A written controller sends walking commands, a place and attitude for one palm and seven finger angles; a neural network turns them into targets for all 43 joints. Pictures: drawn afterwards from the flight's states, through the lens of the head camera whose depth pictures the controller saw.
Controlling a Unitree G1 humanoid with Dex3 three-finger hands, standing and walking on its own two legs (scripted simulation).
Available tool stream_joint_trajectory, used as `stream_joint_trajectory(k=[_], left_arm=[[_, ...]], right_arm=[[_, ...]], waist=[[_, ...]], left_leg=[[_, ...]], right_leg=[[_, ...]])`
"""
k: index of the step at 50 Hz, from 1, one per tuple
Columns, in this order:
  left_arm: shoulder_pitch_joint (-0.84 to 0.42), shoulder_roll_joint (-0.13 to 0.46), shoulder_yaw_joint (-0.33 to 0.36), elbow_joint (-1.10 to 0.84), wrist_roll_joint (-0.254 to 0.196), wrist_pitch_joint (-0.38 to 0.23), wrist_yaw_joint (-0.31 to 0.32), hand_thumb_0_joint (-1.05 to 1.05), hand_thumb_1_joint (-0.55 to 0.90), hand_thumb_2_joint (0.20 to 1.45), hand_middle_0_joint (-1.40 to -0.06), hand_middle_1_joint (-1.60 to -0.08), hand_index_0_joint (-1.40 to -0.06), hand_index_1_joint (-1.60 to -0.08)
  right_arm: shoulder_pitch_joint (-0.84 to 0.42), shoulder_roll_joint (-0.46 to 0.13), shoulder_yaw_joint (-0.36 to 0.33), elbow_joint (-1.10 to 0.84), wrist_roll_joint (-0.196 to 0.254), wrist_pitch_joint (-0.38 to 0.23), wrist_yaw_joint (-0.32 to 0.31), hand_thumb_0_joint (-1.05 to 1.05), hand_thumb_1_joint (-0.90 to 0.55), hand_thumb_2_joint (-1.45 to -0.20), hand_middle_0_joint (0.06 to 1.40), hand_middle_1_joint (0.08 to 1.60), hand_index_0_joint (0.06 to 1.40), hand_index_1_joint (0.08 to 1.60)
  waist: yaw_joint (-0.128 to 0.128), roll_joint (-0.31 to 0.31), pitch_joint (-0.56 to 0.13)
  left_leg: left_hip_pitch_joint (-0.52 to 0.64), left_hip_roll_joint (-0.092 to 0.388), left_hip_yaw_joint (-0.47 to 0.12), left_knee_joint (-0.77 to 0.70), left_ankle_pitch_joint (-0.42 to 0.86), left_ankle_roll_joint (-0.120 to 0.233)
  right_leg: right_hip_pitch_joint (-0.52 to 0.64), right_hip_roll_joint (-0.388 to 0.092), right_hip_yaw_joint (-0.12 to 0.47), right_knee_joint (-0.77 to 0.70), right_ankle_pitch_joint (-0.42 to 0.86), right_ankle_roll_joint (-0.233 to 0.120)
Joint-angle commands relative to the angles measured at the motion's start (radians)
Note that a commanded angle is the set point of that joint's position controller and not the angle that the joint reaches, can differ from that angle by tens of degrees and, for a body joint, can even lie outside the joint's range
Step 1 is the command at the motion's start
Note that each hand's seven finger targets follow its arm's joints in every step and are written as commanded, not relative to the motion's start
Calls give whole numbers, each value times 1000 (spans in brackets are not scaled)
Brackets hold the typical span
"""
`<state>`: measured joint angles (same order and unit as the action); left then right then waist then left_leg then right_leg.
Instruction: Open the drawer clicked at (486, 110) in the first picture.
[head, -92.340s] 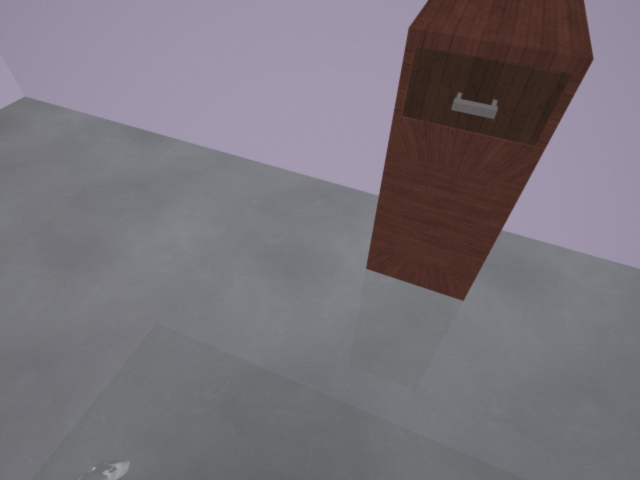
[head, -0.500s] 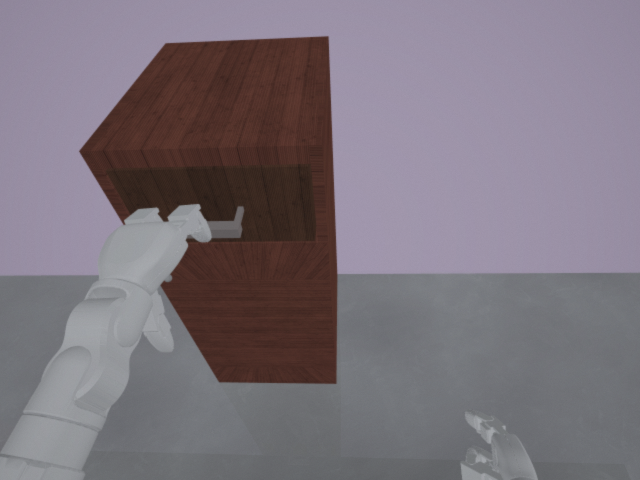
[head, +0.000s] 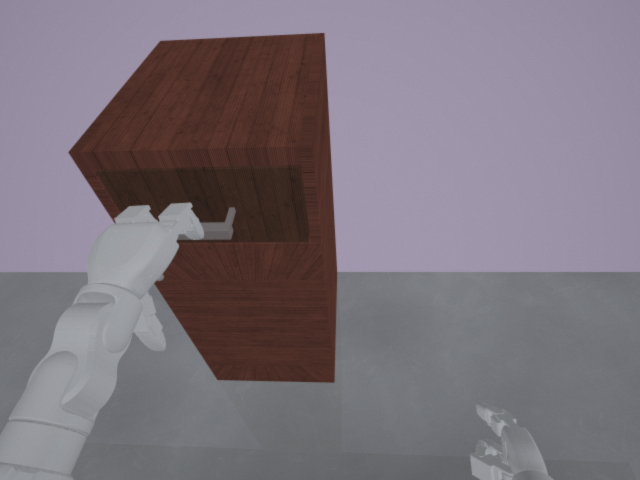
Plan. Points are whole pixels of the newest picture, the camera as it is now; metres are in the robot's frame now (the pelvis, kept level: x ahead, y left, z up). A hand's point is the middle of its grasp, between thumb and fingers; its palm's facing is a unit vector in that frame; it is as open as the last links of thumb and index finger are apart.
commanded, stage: move the hooked fingers above the handle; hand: left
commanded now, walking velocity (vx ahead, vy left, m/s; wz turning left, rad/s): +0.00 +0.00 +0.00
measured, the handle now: (205, 222) +0.50 +0.28 +0.01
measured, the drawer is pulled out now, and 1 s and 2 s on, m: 0.00 0.00 0.00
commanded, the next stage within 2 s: none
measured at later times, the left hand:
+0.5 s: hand (172, 243) +0.37 +0.26 +0.09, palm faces +0.04 -0.06 -1.00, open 13.8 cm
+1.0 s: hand (173, 227) +0.42 +0.28 +0.07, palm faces +0.00 -0.02 -1.00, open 13.9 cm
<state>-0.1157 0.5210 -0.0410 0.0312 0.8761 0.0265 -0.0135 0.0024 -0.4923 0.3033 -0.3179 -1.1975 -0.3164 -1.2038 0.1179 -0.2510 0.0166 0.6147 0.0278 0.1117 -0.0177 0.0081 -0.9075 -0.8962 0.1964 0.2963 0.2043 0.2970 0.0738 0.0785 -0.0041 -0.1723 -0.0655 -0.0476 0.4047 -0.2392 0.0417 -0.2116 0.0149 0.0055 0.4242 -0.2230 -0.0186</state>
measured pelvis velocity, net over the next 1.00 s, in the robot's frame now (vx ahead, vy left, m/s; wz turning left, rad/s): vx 0.01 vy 0.01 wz -0.01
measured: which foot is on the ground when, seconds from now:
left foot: down 0.00-1.00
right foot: down 0.00-1.00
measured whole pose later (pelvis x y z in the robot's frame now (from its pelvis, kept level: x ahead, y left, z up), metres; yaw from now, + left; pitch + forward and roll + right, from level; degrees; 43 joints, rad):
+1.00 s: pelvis +0.01 +0.01 -0.01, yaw -1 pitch +9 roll +0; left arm -0.53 0.56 -0.01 0.60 0.97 -0.03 0.10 0.00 -0.49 0.30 -0.32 -1.20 -0.31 -1.20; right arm 0.23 -0.25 -0.02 0.64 0.04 0.15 -0.04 0.01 -0.91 -0.90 0.20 0.30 0.21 0.30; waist 0.01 0.04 -0.06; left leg -0.40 -0.07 -0.03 0.57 -0.32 0.05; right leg -0.44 0.02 0.01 0.56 -0.29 -0.01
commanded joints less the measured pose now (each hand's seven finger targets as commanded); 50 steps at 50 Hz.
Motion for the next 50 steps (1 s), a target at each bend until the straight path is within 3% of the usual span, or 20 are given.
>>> stream_joint_trajectory(k=[1,3,4,6,8,10,12,14,15,17,20,23,26,28,33,36,39,41,45,50], left_arm=[[-322,270,216,-118,4,-5,77,0,-500,300,-300,-1200,-300,-1200],[-313,273,216,-70,4,7,74,0,-500,300,-300,-1200,-300,-1200],[-335,240,172,-47,4,14,66,0,-500,300,-300,-1200,-300,-1200],[-387,247,151,-11,8,15,49,0,-500,300,-300,-1200,-300,-1200],[-394,282,169,-1,8,5,30,0,-500,300,-300,-1200,-300,-1200],[-461,249,122,-39,9,-30,15,0,-500,300,-300,-1200,-300,-1200],[-485,266,135,-53,5,-68,15,0,-500,300,-300,-1200,-300,-1200],[-520,308,176,-14,6,-100,28,0,-500,300,-300,-1200,-300,-1200],[-523,297,174,11,4,-112,36,0,-500,300,-300,-1200,-300,-1200],[-513,343,230,47,11,-128,62,0,-500,300,-300,-1200,-300,-1200],[-569,327,222,123,23,-119,102,0,-500,300,-300,-1200,-300,-1200],[-557,369,257,172,37,-91,125,0,-500,300,-300,-1200,-300,-1200],[-562,292,172,196,43,-53,116,0,-500,300,-300,-1200,-300,-1200],[-565,277,151,242,43,-37,96,0,-500,300,-300,-1200,-300,-1200],[-637,279,132,196,42,-68,67,0,-500,300,-300,-1200,-300,-1200],[-688,323,172,170,56,-111,89,0,-500,300,-300,-1200,-300,-1200],[-725,324,183,192,69,-124,127,0,-500,300,-300,-1200,-300,-1200],[-732,319,187,231,78,-115,154,0,-500,300,-300,-1200,-300,-1200],[-764,332,179,365,93,-65,171,0,-500,300,-300,-1200,-300,-1200],[-795,298,114,418,103,-50,126,0,-500,300,-300,-1200,-300,-1200]], right_arm=[[-103,-104,-43,-132,3,-39,-11,0,-900,-900,200,300,200,300],[-99,-110,-45,-132,7,-34,-12,0,-900,-900,200,300,200,300],[-101,-112,-44,-134,9,-34,-15,0,-900,-900,200,300,200,300],[-89,-122,-48,-130,9,-32,-23,0,-900,-900,200,300,200,300],[-82,-129,-51,-137,7,-30,-29,0,-900,-900,200,300,200,300],[-77,-123,-54,-140,3,-34,-31,0,-900,-900,200,300,200,300],[-63,-123,-60,-138,-1,-40,-37,0,-900,-900,200,300,200,300],[-41,-124,-61,-125,-3,-43,-42,0,-900,-900,200,300,200,300],[-33,-122,-64,-121,-3,-42,-44,0,-900,-900,200,300,200,300],[-24,-124,-68,-118,1,-37,-45,0,-900,-900,200,300,200,300],[-6,-121,-70,-110,7,-31,-42,0,-900,-900,200,300,200,300],[11,-130,-77,-112,6,-23,-36,0,-900,-900,200,300,200,300],[20,-133,-76,-124,10,-16,-28,0,-900,-900,200,300,200,300],[37,-143,-81,-122,12,-10,-28,0,-900,-900,200,300,200,300],[54,-147,-85,-123,8,-4,-35,0,-900,-900,200,300,200,300],[73,-141,-92,-111,4,-9,-38,0,-900,-900,200,300,200,300],[88,-135,-92,-98,5,-10,-36,0,-900,-900,200,300,200,300],[97,-133,-95,-87,4,-13,-30,0,-900,-900,200,300,200,300],[109,-141,-89,-78,6,-5,-30,0,-900,-900,200,300,200,300],[130,-153,-94,-85,6,7,-29,0,-900,-900,200,300,200,300]], waist=[[5,-36,-218],[0,-48,-208],[-12,-54,-201],[-29,-62,-211],[-27,-79,-248],[-38,-40,-283],[-39,-24,-318],[-39,-29,-310],[-39,-50,-298],[-21,-41,-299],[-25,-38,-292],[-8,-31,-350],[-26,-39,-357],[-41,-90,-351],[-55,-72,-372],[-48,-32,-401],[-48,5,-387],[-46,28,-379],[-51,-35,-378],[-72,-29,-423]], left_leg=[[-29,19,32,-24,302,-13],[-50,16,35,-21,283,-13],[-53,15,42,-13,262,-9],[-58,13,46,-1,248,-5],[-69,6,47,11,244,1],[-47,2,41,29,263,6],[-31,0,37,46,279,10],[-53,1,32,55,271,10],[-64,0,32,57,267,11],[-93,0,32,58,285,7],[-119,4,33,61,274,2],[-124,6,39,67,304,-3],[-118,14,40,76,322,-1],[-125,19,42,81,318,4],[-101,23,29,97,338,10],[-66,28,17,112,375,6],[-65,34,5,119,410,-9],[-56,40,2,122,436,-22],[-118,34,20,117,367,-18],[-86,41,19,136,420,-13]], right_leg=[[146,-2,-4,-29,228,-26],[145,-2,0,-30,214,-25],[130,-6,-1,-31,209,-20],[114,-7,0,-29,210,-17],[145,-10,12,-20,228,-14],[130,-11,8,-6,251,-15],[122,-9,10,5,270,-15],[107,-7,9,12,258,-17],[98,-7,10,14,259,-16],[103,-6,8,29,272,-20],[72,-3,-2,42,237,-22],[102,-1,3,58,260,-25],[75,-1,-6,72,279,-24],[66,3,-7,70,275,-22],[39,3,-5,83,280,-23],[5,8,-3,96,270,-27],[-34,12,-13,109,250,-33],[-64,16,-21,114,237,-36],[-40,15,-22,116,234,-34],[-47,14,-20,121,264,-33]])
